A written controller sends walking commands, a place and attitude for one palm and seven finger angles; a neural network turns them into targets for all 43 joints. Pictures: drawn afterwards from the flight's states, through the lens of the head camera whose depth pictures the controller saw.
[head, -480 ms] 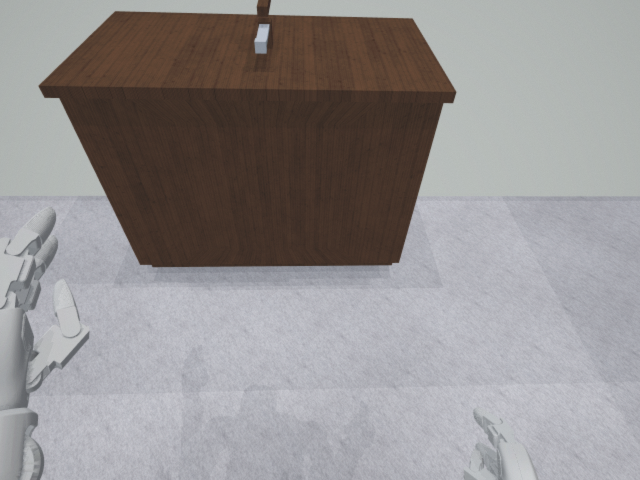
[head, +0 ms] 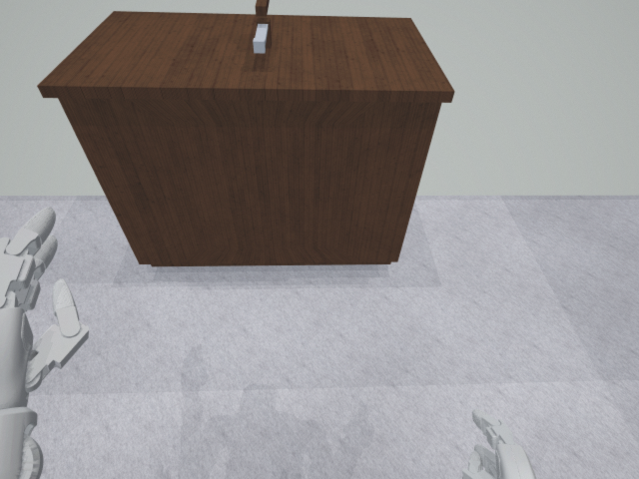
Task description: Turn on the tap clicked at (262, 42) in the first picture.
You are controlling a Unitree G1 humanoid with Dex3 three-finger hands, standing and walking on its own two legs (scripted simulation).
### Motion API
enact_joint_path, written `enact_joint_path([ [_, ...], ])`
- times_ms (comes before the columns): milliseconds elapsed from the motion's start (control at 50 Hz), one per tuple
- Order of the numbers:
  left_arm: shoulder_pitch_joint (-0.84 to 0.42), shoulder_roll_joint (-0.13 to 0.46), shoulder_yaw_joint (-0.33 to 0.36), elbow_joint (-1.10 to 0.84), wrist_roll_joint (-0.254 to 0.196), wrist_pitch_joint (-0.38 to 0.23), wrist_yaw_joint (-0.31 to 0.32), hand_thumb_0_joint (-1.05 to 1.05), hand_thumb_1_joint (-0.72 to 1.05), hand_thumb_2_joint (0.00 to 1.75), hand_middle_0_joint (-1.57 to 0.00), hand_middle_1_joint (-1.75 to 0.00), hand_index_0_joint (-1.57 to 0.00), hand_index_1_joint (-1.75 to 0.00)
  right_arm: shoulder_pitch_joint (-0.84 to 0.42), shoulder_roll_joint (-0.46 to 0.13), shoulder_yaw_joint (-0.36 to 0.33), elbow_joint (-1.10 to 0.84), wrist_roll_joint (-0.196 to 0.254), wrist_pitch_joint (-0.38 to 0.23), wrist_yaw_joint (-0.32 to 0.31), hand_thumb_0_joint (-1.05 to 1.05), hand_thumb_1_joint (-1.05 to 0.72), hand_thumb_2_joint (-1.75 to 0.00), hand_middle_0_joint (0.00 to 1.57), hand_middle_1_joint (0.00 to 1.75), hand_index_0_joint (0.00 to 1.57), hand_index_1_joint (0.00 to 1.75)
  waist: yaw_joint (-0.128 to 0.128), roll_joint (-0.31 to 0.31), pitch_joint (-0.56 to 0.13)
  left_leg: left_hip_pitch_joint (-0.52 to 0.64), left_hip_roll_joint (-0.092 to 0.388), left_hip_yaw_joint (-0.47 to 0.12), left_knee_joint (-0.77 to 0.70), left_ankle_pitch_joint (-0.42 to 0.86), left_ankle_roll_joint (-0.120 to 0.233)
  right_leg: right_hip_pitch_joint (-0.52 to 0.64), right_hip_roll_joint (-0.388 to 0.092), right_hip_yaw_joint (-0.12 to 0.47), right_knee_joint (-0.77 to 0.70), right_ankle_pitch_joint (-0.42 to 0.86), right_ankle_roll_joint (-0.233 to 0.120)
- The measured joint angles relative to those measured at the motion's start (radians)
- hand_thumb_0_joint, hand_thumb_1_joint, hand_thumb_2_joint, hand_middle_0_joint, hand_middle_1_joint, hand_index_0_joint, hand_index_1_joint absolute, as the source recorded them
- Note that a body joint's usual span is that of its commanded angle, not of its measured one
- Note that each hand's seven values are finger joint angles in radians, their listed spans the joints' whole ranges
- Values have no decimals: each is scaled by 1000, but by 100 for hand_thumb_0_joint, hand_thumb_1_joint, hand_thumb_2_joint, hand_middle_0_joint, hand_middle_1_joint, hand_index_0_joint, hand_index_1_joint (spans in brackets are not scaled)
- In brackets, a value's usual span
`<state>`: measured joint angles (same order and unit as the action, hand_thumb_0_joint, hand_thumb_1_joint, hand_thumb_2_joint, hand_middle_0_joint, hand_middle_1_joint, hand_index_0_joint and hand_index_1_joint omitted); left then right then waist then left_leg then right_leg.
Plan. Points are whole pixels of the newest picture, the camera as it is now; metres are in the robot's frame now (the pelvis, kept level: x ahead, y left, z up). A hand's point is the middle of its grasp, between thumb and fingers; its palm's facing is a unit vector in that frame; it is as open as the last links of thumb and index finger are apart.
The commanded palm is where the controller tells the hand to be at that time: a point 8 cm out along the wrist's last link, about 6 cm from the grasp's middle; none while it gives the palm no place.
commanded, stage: walk to a spot facing it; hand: left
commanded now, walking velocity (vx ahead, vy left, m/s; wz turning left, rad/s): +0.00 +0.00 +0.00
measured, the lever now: (259, 45) +1.05 +0.22 +0.10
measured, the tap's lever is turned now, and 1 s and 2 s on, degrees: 0 0 0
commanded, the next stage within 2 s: turn to face it in 1.06 s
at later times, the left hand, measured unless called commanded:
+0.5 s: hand (60, 294) +0.24 +0.28 +0.16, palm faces +0.51 -0.77 -0.38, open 7.4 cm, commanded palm +0.18 +0.31 +0.18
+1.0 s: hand (42, 262) +0.28 +0.31 +0.17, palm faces +0.71 -0.57 -0.40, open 7.4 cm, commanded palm +0.22 +0.33 +0.18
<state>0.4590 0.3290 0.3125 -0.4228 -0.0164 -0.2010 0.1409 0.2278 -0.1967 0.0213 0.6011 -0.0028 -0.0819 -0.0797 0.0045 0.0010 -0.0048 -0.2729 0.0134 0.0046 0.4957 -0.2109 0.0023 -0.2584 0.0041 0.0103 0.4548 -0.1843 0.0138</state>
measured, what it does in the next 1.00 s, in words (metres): walks ahead, turning left: right foot, then left foot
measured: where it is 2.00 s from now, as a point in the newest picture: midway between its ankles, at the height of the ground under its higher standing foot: outside the picture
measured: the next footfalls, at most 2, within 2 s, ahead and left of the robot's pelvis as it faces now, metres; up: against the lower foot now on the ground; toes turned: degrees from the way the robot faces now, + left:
right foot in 0.64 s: +0.18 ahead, -0.11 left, +0.00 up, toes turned +5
left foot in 1.00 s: +0.24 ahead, +0.17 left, +0.00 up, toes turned +34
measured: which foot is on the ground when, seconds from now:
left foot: down 0.00-0.64, up 0.66-0.98, down 1.00-1.00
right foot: down 0.00-0.36, up 0.38-0.62, down 0.64-1.00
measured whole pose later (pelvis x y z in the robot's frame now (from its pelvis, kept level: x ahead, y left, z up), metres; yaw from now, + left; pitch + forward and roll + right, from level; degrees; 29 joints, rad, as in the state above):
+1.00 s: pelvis +0.18 +0.01 -0.02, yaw +23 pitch +0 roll +3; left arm 0.51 0.35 0.37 -0.64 -0.02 -0.19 0.19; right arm 0.18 -0.27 -0.06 0.52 -0.01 -0.04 -0.09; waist 0.03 -0.07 0.08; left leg -0.39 0.04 0.21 0.58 -0.26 0.01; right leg -0.22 -0.21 -0.26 0.75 -0.46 0.03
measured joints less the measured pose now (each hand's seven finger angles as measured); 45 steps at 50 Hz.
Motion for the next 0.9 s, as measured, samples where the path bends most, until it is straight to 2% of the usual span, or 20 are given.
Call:
enact_joint_path([
  [100, 1, 2, -1, -3, 0, -2, 2, 1, 89, 90, -21, -30, -21, -31, 5, 0, -1, 1, -1, -1, 2, 1, -91, -90, 21, 30, 20, 30, -4, 1, -3, -11, -3, -5, 13, -5, 2, -9, -3, -5, 15, -7, -1],
  [160, 6, 4, -2, -14, 2, 5, 6, 1, 89, 90, -21, -30, -21, -31, 16, -3, -7, 2, -4, 6, -2, 1, -91, -90, 21, 30, 20, 30, -12, 0, -15, -37, -10, -13, 63, -68, 14, -30, -12, -19, 64, -64, -5],
  [220, 11, 9, 5, -38, 5, 12, 15, 1, 89, 90, -21, -30, -21, -31, 31, -8, -12, 5, -6, 10, -8, 1, -91, -90, 21, 30, 20, 30, -24, -5, -23, -62, -21, -22, 112, -113, 27, -46, -29, -40, 113, -107, -9],
  [280, 6, 24, 22, -56, 6, 2, 21, 1, 89, 90, -21, -30, -21, -31, 46, -15, -19, 16, -5, 9, -9, 1, -91, -90, 21, 30, 20, 30, -33, -16, -19, -81, -26, -19, 175, -118, 29, -57, -53, -61, 185, -125, 1],
  [360, 5, 19, 44, -62, 6, -8, 24, 1, 89, 90, -21, -30, -21, -31, 64, -17, -21, 36, 0, 12, -11, 1, -91, -90, 21, 30, 20, 30, -23, -36, -25, -80, -44, 0, 227, -150, 28, -71, -83, -57, 288, -244, 3],
  [400, -6, 11, 57, -47, 11, -13, 27, 1, 89, 90, -21, -30, -21, -31, 62, -3, -23, 48, -6, 1, -11, 1, -91, -90, 21, 30, 20, 30, -27, -26, -23, -79, -44, -10, 235, -168, 33, -106, -59, -39, 410, -329, 7],
  [460, -20, 14, 60, -37, 13, -11, 22, 1, 89, 90, -21, -30, -21, -31, 55, 35, -17, 69, -13, -14, 4, 1, -91, -90, 21, 30, 20, 30, -42, -10, -10, -51, -37, -48, 186, -151, 29, -157, -23, -34, 539, -373, 15],
  [540, 28, 20, 46, -76, 3, -15, 5, 2, 89, 90, -20, -30, -21, -31, 53, 64, 2, 68, -12, -21, 28, 1, -91, -90, 21, 30, 20, 30, -45, 15, 0, 1, -13, -85, 99, -128, 13, -174, -15, -75, 447, -313, 27],
  [600, 65, 38, 44, -92, 0, -19, -7, 1, 89, 90, -21, -30, -21, -31, 51, 66, 8, 55, -14, -21, 28, 1, -90, -90, 21, 30, 20, 30, -40, 40, 7, 25, 2, -110, 90, -142, -7, -120, -11, -117, 250, -243, 28],
  [640, 61, 63, 49, -91, 5, -19, -13, 1, 89, 90, -21, -30, -21, -31, 49, 58, 6, 43, -10, -15, 22, 1, -90, -90, 21, 30, 20, 30, -33, 44, 8, 1, -5, -118, 164, -183, -5, -64, -18, -136, 111, -153, 3],
  [660, 41, 67, 47, -80, 7, -18, -15, 1, 89, 90, -21, -30, -21, -31, 38, 49, 0, 47, -7, -7, 18, 1, -90, -90, 21, 30, 20, 30, -29, 46, 15, -38, -7, -101, 270, -222, 3, -67, -27, -149, 126, -81, -17],
  [700, -5, 52, 32, -47, 9, -16, -17, 1, 89, 90, -21, -30, -21, -31, 12, 20, -15, 70, -10, 10, 13, 1, -90, -90, 21, 30, 20, 30, -24, 49, 30, -131, -9, -59, 521, -256, 2, -55, -48, -180, 174, -108, -43],
  [740, -11, 31, 32, -23, 9, -18, -16, 1, 89, 90, -21, -30, -21, -31, -5, -7, -28, 80, -10, 30, 11, 1, -90, -90, 21, 30, 20, 30, -19, 40, 32, -212, 2, -11, 695, -234, -11, -24, -69, -199, 166, -147, -47],
  [760, -2, 22, 35, -19, 9, -18, -15, 1, 89, 90, -21, -30, -21, -31, -11, -19, -34, 78, -10, 39, 9, 1, -91, -90, 21, 30, 20, 30, -18, 34, 34, -243, 14, 8, 736, -219, -18, -5, -77, -209, 150, -153, -44],
  [820, 26, 12, 40, -34, 11, -10, -7, 1, 89, 90, -21, -30, -21, -31, -22, -46, -52, 53, -10, 51, -1, 1, -91, -90, 21, 30, 20, 30, -13, 6, 50, -296, 54, 57, 690, -176, -30, 49, -103, -239, 96, -151, -33],
  [900, 41, 15, 40, -109, 6, 4, 15, 1, 89, 90, -21, -30, -21, -31, -25, -65, -72, -2, -13, 46, -9, 1, -91, -90, 20, 30, 20, 30, 9, -44, 82, -269, 79, 130, 407, -145, -25, 90, -145, -272, 78, -175, -19],
])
